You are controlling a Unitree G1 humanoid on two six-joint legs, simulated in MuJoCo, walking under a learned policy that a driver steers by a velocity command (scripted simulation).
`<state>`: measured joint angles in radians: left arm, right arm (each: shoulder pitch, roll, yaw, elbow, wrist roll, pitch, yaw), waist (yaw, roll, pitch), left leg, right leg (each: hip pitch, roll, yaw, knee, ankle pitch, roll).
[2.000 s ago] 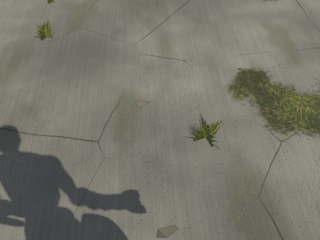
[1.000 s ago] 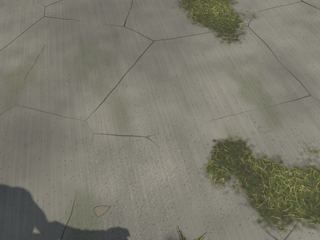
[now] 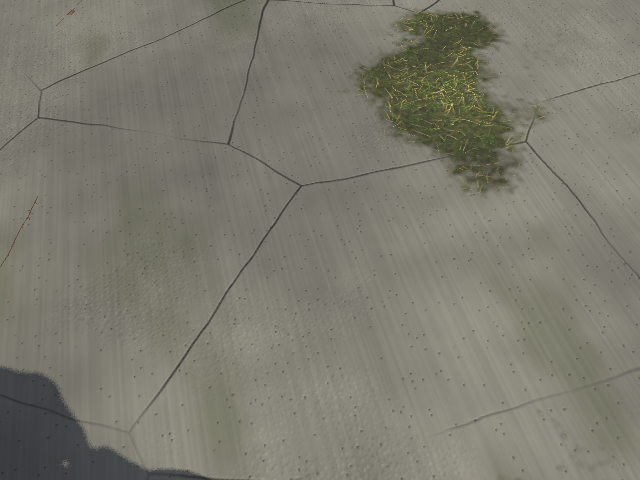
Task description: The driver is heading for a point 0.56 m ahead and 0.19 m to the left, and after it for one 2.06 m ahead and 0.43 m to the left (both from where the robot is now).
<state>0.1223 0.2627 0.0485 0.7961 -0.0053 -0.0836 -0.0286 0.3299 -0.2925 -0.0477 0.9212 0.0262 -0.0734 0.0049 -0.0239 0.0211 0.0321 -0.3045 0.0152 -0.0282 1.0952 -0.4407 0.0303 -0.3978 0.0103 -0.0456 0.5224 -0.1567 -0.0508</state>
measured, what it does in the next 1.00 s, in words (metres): walks ahead, turning left: left foot, then right foot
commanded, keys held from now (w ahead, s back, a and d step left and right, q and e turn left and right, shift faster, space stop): w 0.06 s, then w+q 0.94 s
